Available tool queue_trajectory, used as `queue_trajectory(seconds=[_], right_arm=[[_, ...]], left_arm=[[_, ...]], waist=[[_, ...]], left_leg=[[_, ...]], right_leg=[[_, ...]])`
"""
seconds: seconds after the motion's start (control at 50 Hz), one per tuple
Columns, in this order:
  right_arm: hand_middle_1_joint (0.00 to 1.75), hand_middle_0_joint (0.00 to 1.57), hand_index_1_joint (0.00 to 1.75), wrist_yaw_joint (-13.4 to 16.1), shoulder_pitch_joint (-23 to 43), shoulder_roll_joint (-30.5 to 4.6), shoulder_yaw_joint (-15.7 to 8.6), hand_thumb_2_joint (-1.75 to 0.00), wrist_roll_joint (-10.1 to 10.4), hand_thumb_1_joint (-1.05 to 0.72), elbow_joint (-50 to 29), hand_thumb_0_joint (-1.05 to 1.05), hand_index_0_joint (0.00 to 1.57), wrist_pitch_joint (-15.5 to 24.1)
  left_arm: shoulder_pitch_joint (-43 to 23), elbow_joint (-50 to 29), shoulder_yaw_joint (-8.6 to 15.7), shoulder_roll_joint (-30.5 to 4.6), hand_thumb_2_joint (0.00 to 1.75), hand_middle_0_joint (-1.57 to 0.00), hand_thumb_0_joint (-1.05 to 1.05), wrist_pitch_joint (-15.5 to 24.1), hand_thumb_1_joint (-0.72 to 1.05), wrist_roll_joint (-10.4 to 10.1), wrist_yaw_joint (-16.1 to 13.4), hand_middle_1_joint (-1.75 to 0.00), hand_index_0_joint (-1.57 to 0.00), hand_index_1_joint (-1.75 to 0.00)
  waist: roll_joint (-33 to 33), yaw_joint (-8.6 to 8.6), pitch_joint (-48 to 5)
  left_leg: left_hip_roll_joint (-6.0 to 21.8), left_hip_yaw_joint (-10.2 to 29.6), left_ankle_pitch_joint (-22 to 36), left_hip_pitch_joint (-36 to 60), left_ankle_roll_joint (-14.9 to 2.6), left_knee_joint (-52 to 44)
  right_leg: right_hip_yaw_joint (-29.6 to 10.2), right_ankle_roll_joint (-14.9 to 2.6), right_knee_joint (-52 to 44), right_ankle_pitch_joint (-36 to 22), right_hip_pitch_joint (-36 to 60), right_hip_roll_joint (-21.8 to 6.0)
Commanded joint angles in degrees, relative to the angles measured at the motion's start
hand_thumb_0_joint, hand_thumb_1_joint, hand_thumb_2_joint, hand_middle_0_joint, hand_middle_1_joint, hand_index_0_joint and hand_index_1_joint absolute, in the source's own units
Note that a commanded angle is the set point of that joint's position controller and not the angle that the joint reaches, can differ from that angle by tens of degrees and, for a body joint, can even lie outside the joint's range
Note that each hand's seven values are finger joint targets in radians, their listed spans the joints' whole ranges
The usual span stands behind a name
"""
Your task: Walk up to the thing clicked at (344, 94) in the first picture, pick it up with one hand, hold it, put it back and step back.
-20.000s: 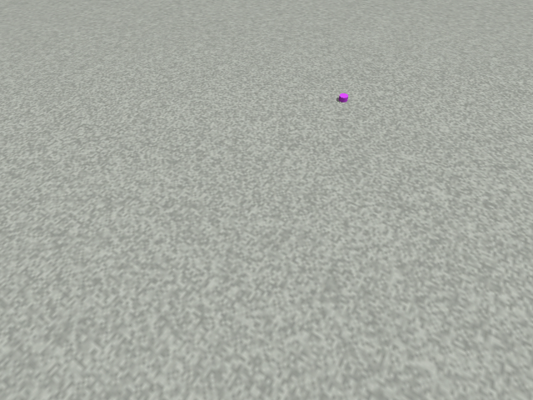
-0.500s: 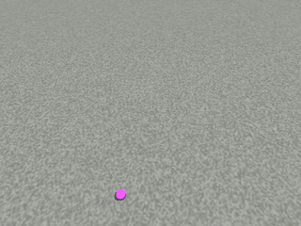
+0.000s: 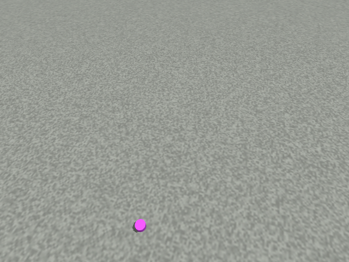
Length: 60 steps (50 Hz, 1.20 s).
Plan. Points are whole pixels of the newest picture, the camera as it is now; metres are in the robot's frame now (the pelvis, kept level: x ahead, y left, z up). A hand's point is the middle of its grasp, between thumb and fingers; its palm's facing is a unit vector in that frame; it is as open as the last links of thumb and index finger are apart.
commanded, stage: stand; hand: left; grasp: from above
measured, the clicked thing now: (140, 225) +0.41 +0.24 -0.77
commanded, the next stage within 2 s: rise first in 0.08 s
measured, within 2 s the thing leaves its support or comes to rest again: neither
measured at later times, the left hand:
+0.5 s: hand out of the picture +0.14 +0.26 -0.17, palm faces -0.05 -0.92 -0.38, open 10.2 cm
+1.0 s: hand out of the picture +0.12 +0.27 -0.24, palm faces -0.20 -0.85 -0.49, open 14.0 cm
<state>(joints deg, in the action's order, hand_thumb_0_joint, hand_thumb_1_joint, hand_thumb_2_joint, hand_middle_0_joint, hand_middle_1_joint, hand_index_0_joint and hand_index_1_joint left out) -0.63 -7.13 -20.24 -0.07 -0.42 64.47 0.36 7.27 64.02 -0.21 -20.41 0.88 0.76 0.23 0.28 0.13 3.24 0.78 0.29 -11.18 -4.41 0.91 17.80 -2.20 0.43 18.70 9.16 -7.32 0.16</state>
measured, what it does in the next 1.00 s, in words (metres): lowers itself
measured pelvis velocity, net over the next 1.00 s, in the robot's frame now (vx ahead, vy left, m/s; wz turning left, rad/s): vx -0.01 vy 0.01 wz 0.03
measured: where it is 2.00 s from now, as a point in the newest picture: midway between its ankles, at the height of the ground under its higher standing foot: outside the picture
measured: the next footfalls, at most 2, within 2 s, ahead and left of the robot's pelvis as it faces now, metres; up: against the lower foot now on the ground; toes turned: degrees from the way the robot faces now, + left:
none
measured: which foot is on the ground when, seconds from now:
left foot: down 0.00-1.00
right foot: down 0.00-1.00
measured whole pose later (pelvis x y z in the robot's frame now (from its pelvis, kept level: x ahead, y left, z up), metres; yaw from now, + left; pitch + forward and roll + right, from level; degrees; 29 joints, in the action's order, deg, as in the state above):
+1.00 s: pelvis -0.01 +0.01 -0.11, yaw +2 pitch +20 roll -2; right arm -0.3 -10.4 -13.6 -1.8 0.6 30.5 7.1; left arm 16.5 21.3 5.6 -17.8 -11.6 17.5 -0.8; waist 0.4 -1.0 -7.7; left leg -0.4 3.0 -33.8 -56.8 0.0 70.4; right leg 0.2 1.4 67.5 30.4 -57.4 -0.1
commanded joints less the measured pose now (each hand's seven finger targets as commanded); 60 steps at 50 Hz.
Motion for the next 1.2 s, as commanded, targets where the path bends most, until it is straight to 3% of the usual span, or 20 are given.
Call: queue_trajectory(seconds=[0.0,0.16,0.18,0.2,0.22,0.24,0.28,0.3,0.34,0.4,0.42,0.5,0.56,0.6,0.62,0.7,0.82,1.0,1.1,1.18], right_arm=[[0.3,0.2,0.3,0.9,1.57,-12.17,-2.49,-0.9,0.03,-0.9,-3.49,0.0,0.2,1.12],[0.3,0.2,0.3,0.9,1.26,-12.12,-2.43,-0.9,0.02,-0.88,-3.5,0.0,0.2,1.09],[0.3,0.2,0.3,1.89,2.14,-2.39,0.16,-0.91,3.68,-0.96,-20.21,0.0,0.2,4.45],[0.3,0.2,0.3,2.44,-1.0,-3.73,0.26,-0.91,3.88,-0.93,-16.49,0.0,0.2,4.63],[0.3,0.2,0.3,3.15,-3.14,-6.14,-1.17,-0.9,4.14,-0.91,-16.43,0.0,0.2,3.96],[0.3,0.2,0.3,3.09,-3.94,-6.05,-2.09,-0.9,3.5,-0.9,-17.19,0.0,0.2,3.85],[0.3,0.2,0.3,3.12,-4.53,-5.79,-3.66,-0.9,2.08,-0.89,-20.28,0.0,0.2,4.67],[0.3,0.2,0.3,2.86,-6.26,-5.26,-4.32,-0.9,1.53,-0.9,-20.9,0.0,0.2,4.82],[0.3,0.2,0.3,2.36,-6.55,-5.09,-4.84,-0.91,1.51,-0.92,-24.47,0.0,0.2,5.16],[0.3,0.2,0.3,2.17,-5.86,-4.47,-5.14,-0.9,2.1,-0.91,-28.01,0.0,0.2,4.83],[0.3,0.2,0.3,1.93,-5.46,-4.52,-5.11,-0.9,2.1,-0.92,-28.99,0.0,0.2,4.77],[0.3,0.2,0.3,1.54,-3.85,-3.33,-4.76,-0.9,1.96,-0.91,-33.02,0.0,0.2,5.74],[0.3,0.2,0.3,1.5,-5.94,-2.7,-5.29,-0.9,1.55,-0.9,-33.8,0.0,0.2,6.64],[0.3,0.2,0.3,1.52,-6.05,-1.97,-4.94,-0.9,1.44,-0.9,-35.1,0.0,0.2,7.26],[0.3,0.2,0.3,1.57,-6.44,-2.47,-5.63,-0.9,1.39,-0.89,-35.36,0.0,0.2,7.63],[0.3,0.2,0.3,1.58,-6.87,-2.43,-5.95,-0.9,1.2,-0.88,-36.72,0.0,0.2,8.06],[0.3,0.2,0.3,1.38,-5.19,-2.15,-5.78,-0.9,1.2,-0.88,-39.29,0.0,0.2,8.71],[0.3,0.2,0.3,0.71,-4.07,-1.7,-5.5,-0.9,1.23,-0.89,-42.03,0.0,0.2,9.65],[0.3,0.2,0.3,0.18,-2.2,-2.5,-5.35,-0.9,1.32,-0.88,-41.58,0.0,0.2,10.66],[0.3,0.2,0.3,-0.58,-1.06,-3.48,-5.5,-0.88,1.18,-0.83,-40.46,0.0,0.2,11.66]], left_arm=[[-1.7,-3.17,2.24,-12.42,0.9,-0.2,0.0,1.08,0.9,-0.3,-0.82,-0.3,-0.2,-0.3],[-1.9,-3.32,2.31,-12.51,0.94,-0.22,0.0,1.04,0.83,-0.24,-0.81,-0.36,-0.21,-0.37],[-22.0,-23.42,2.49,-2.15,0.94,-0.22,0.0,6.72,0.75,-3.04,-1.8,-0.44,-0.19,-0.45],[-28.5,-19.76,3.69,-5.64,0.93,-0.24,0.0,6.22,0.67,-2.92,-2.1,-0.51,-0.2,-0.53],[-15.46,-8.11,7.28,-11.84,0.9,-0.24,0.0,4.07,0.59,-1.15,-2.18,-0.59,-0.21,-0.61],[-13.53,-3.86,7.83,-11.79,0.88,-0.22,0.0,2.78,0.51,0.31,-1.18,-0.67,-0.22,-0.68],[-18.19,-5.37,9.71,-13.9,0.91,-0.18,0.0,2.97,0.35,3.6,0.5,-0.83,-0.19,-0.82],[-11.12,-3.18,11.15,-13.55,0.91,-0.17,0.0,2.32,0.27,5.5,0.88,-0.91,-0.19,-0.89],[-5.83,-7.03,11.97,-12.11,0.91,-0.14,0.0,1.35,0.11,6.65,1.11,-0.99,-0.18,-0.95],[-3.1,-11.26,10.13,-8.48,0.89,-0.17,0.0,-2.8,-0.13,7.98,0.64,-1.0,-0.19,-0.97],[-4.26,-13.33,11.2,-9.94,0.9,-0.17,0.0,-4.25,-0.21,8.28,0.23,-0.99,-0.18,-0.97],[-5.42,-19.72,9.79,-7.55,0.92,-0.16,0.0,-6.85,-0.49,9.39,-0.33,-1.02,-0.16,-1.01],[-4.51,-25.12,11.14,-8.49,0.94,-0.15,0.0,-6.64,-0.51,11.03,-0.68,-1.02,-0.14,-1.02],[0.04,-26.07,10.48,-6.98,0.94,-0.14,0.0,-6.88,-0.5,11.92,-0.78,-1.01,-0.14,-1.01],[-2.94,-34.5,10.71,-8.61,0.94,-0.14,0.0,-6.36,-0.5,12.37,-0.86,-1.01,-0.14,-1.02],[2.04,-40.73,10.32,-8.02,0.98,-0.11,0.0,-7.46,-0.51,14.07,-1.48,-1.02,-0.1,-1.03],[9.19,-44.63,10.25,-6.85,1.01,-0.07,0.0,-10.32,-0.53,15.61,-1.99,-1.04,-0.06,-1.05],[15.32,-52.64,9.8,-6.67,0.99,-0.07,0.0,-12.22,-0.55,17.94,-2.36,-1.06,-0.07,-1.06],[7.46,-50.03,8.8,-7.98,0.99,-0.07,0.0,-9.95,-0.56,21.5,-2.72,-1.05,-0.06,-1.05],[-0.84,-45.12,8.35,-10.12,1.01,-0.05,0.0,-5.27,-0.52,27.16,-3.7,-1.03,-0.04,-1.05]], waist=[[-0.56,-0.4,-4.13],[0.07,-0.38,-4.5],[1.79,-6.49,-0.89],[-0.91,-4.43,-3.42],[-2.15,-2.8,-0.59],[-3.07,-2.72,-2.89],[-3.27,-1.51,-10.02],[-1.16,0.14,-14.0],[3.76,2.04,-16.68],[2.07,0.93,-16.2],[1.64,0.56,-15.65],[-1.3,-0.68,-13.64],[0.39,-0.88,-16.91],[1.05,-1.48,-18.39],[3.29,-0.94,-20.92],[4.14,-1.39,-24.35],[2.34,-1.38,-24.75],[3.99,-0.91,-29.02],[3.47,-2.87,-27.24],[4.0,-3.32,-28.97]], left_leg=[[6.44,4.53,5.78,-0.11,-2.01,-2.54],[6.49,4.58,5.72,-0.71,-2.04,-2.73],[-1.39,-2.68,-2.01,-9.96,-1.61,2.18],[-1.67,-2.6,-3.1,-10.05,-1.94,3.15],[-1.39,-2.58,-3.03,-11.71,-1.78,3.83],[-1.88,-2.46,-2.94,-14.02,-1.97,6.84],[-1.95,-2.06,-1.07,-16.79,-2.05,11.77],[-2.45,-1.77,0.95,-18.46,-1.66,13.89],[-2.76,-1.46,2.71,-19.25,-0.8,15.69],[-2.45,-0.62,2.24,-20.26,-0.75,15.68],[-2.29,-0.38,0.24,-21.61,-0.9,16.15],[-1.71,0.05,-4.44,-27.59,-1.08,21.57],[-1.65,-0.16,-6.08,-30.5,-1.1,26.5],[-1.36,0.17,-3.77,-31.96,-1.02,29.35],[-0.97,0.52,-1.33,-31.64,-0.65,30.52],[-0.49,1.11,3.79,-32.7,-0.47,34.88],[-0.62,1.66,-0.05,-38.89,-0.95,39.16],[-1.08,1.78,3.15,-44.27,-0.97,46.91],[-0.96,3.02,-2.42,-51.95,-1.02,52.4],[-1.62,2.94,-8.77,-59.65,-1.0,58.64]], right_leg=[[-5.0,-1.89,-2.86,-7.5,0.84,-6.95],[-4.97,-1.99,-2.6,-7.45,1.67,-6.97],[1.77,-0.72,0.81,-0.06,-10.24,-0.31],[2.17,-0.49,1.02,2.78,-7.02,-0.47],[2.87,-0.86,1.54,4.38,-7.86,0.23],[2.72,-1.02,3.31,4.79,-9.52,0.08],[2.41,-0.91,8.65,1.76,-9.96,-0.33],[2.51,-1.07,11.45,-0.28,-9.49,-0.53],[2.55,-1.68,14.66,-1.11,-10.69,-0.04],[3.17,-1.59,14.78,-0.03,-12.29,0.6],[3.26,-1.55,14.99,1.91,-13.44,0.67],[3.76,-1.32,19.83,7.14,-21.05,0.82],[3.37,-1.24,24.88,8.64,-25.69,0.54],[3.43,-1.3,28.18,6.36,-27.65,0.43],[3.64,-1.55,30.49,4.76,-28.87,0.6],[3.69,-1.74,34.76,1.81,-31.75,0.54],[3.72,-1.83,38.35,4.38,-35.65,0.45],[4.16,-2.03,45.88,2.74,-41.76,0.53],[4.37,-2.13,52.28,7.3,-51.3,0.6],[3.84,-2.13,58.82,11.73,-59.65,0.31]])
